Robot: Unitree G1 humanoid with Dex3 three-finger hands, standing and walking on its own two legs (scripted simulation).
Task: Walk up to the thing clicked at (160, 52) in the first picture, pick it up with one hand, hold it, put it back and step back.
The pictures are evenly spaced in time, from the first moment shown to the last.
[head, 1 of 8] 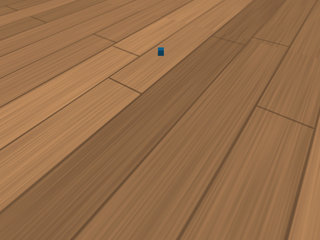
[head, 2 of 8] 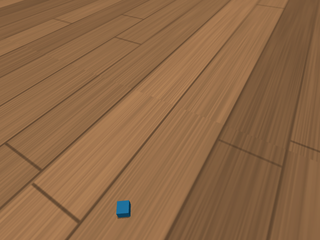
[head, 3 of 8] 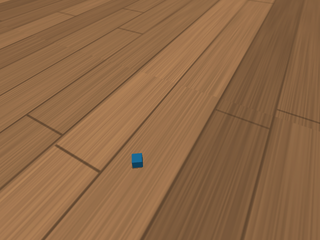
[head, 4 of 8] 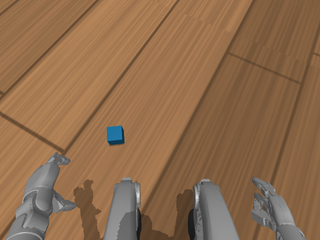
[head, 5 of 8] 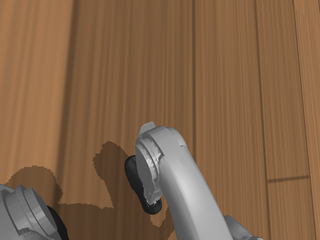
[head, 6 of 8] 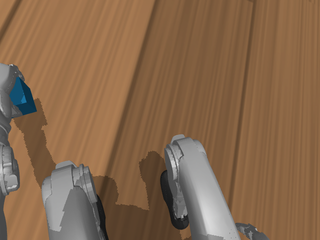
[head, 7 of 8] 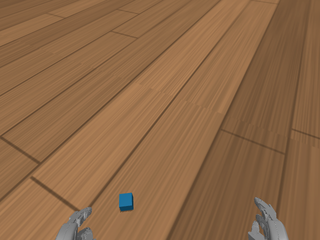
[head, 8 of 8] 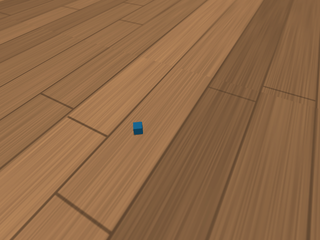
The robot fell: no
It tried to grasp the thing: yes
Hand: left
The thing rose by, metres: 0.67
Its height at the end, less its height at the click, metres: +0.00
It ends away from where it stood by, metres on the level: 0.02
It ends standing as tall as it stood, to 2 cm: yes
